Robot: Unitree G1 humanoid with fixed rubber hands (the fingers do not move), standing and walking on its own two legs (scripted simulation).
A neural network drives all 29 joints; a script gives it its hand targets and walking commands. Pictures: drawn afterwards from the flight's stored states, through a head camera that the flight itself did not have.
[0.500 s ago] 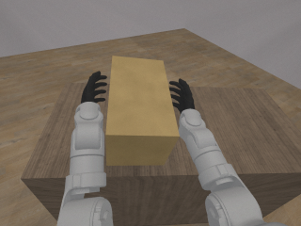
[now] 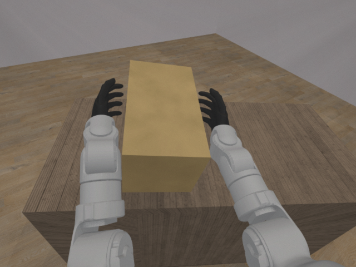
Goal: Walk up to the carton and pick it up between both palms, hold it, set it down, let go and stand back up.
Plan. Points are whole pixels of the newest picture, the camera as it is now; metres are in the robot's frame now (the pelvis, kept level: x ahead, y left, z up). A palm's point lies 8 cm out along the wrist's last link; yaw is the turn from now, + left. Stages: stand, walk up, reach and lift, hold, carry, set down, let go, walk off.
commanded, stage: reach and lift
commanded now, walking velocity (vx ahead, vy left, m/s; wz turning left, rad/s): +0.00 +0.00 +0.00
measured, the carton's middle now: (159, 124) +0.41 +0.00 +0.12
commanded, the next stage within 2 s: hold in 0.16 s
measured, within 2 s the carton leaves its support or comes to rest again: neither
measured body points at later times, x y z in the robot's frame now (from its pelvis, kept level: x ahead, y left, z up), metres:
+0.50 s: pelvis +0.00 +0.00 +0.00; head -0.04 +0.03 +0.45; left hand +0.38 +0.13 +0.20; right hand +0.38 -0.12 +0.18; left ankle +0.02 +0.12 -0.75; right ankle +0.00 -0.13 -0.75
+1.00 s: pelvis +0.00 -0.01 +0.00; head -0.05 +0.02 +0.45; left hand +0.37 +0.13 +0.21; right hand +0.37 -0.12 +0.19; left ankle +0.02 +0.12 -0.75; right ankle +0.00 -0.13 -0.75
